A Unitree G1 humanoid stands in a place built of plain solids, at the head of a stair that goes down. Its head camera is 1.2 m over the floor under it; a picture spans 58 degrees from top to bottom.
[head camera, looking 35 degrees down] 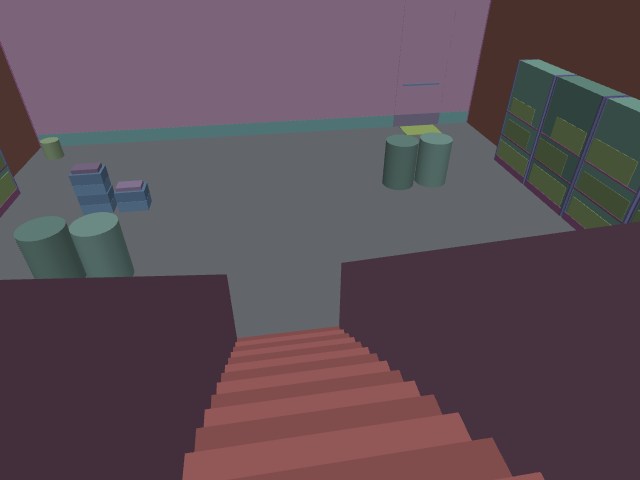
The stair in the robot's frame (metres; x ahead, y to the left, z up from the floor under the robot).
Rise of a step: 0.18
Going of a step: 0.23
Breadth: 1.20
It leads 9 degrees to the left of straight ahead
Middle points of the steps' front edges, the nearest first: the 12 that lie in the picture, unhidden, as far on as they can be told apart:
0.83 -0.07 -0.37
1.06 -0.03 -0.55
1.28 0.00 -0.74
1.51 0.04 -0.92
1.73 0.08 -1.11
1.96 0.11 -1.29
2.18 0.15 -1.48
2.41 0.18 -1.66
2.63 0.22 -1.85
2.86 0.26 -2.03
3.08 0.29 -2.22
3.31 0.33 -2.40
